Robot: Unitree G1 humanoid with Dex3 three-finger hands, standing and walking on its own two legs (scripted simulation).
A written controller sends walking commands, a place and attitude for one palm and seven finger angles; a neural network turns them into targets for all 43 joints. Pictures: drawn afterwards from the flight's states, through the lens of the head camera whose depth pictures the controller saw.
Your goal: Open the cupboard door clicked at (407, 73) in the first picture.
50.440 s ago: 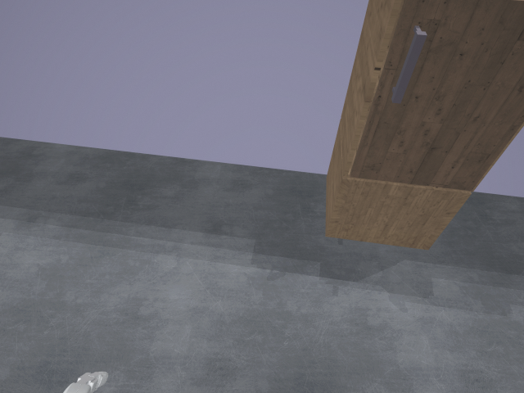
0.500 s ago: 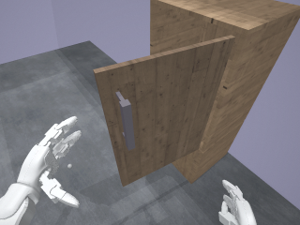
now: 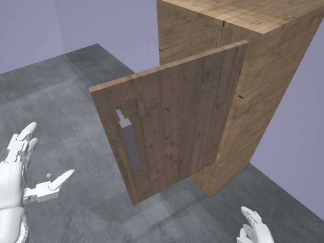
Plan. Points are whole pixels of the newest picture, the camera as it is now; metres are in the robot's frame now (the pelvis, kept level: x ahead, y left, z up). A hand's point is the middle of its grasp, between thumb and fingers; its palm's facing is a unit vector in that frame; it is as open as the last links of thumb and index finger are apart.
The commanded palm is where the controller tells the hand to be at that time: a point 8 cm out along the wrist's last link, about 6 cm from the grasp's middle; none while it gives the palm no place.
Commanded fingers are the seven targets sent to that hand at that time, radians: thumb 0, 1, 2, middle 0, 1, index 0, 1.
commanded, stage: draw the hand back to the body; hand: left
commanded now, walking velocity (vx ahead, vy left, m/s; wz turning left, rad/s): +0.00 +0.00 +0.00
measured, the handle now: (128, 141) +0.33 +0.13 +0.09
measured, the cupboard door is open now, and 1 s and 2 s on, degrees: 81 81 81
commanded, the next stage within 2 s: step back with the hand held close in 0.62 s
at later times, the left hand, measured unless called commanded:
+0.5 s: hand (52, 169) +0.21 +0.24 +0.14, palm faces +0.42 -0.80 -0.42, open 7.6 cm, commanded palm +0.16 +0.28 +0.17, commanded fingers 0.00 0.90 0.90 -0.20 -0.30 -0.20 -0.30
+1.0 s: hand (41, 182) +0.18 +0.25 +0.14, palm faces +0.32 -0.81 -0.50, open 7.4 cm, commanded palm +0.12 +0.30 +0.17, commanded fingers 0.00 0.90 0.90 -0.20 -0.30 -0.20 -0.30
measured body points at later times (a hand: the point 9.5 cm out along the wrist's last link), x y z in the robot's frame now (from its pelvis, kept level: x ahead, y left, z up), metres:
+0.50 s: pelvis +0.01 -0.02 +0.00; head +0.01 -0.04 +0.45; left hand +0.18 +0.29 +0.16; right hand +0.21 -0.24 -0.09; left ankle -0.01 +0.11 -0.74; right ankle -0.04 -0.12 -0.74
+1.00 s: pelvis -0.02 +0.00 +0.00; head -0.01 -0.01 +0.45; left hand +0.16 +0.29 +0.17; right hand +0.16 -0.24 -0.09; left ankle -0.01 +0.11 -0.74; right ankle -0.04 -0.12 -0.74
